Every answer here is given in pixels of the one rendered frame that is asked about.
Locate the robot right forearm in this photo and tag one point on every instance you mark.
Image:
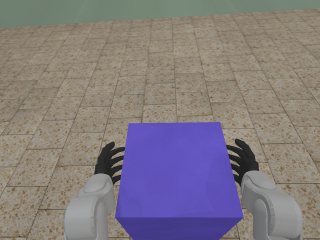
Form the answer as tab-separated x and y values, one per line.
276	216

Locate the robot left hand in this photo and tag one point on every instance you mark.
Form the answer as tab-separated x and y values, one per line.
105	163

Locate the robot right hand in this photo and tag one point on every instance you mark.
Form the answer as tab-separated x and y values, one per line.
246	161

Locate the carton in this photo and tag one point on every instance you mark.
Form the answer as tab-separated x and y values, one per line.
177	182

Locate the robot left forearm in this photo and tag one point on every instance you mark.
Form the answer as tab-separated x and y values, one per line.
86	216

